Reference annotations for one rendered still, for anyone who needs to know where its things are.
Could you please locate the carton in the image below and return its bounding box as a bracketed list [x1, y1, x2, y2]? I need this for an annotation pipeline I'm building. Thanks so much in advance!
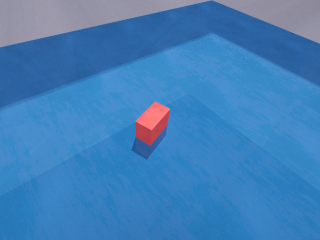
[135, 102, 170, 146]

